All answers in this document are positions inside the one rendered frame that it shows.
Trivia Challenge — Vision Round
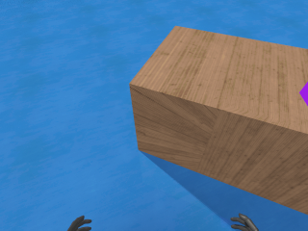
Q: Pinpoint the right robot hand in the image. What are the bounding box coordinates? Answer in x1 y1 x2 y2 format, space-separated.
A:
231 213 259 231

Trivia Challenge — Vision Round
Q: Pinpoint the pedestal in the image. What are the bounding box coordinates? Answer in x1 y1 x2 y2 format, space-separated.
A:
129 25 308 215

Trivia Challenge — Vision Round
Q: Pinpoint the left robot hand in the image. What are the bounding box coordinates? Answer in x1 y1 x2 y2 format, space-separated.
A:
67 215 92 231

